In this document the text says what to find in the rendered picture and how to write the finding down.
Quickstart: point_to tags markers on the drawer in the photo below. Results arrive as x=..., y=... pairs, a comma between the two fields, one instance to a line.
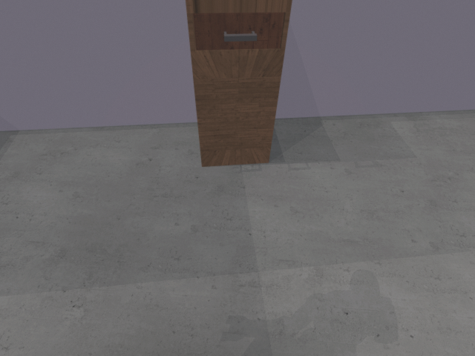
x=209, y=30

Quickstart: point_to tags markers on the cabinet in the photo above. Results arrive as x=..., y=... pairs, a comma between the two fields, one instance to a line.
x=236, y=91

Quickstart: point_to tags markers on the handle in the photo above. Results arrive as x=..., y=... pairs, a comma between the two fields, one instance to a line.
x=240, y=37

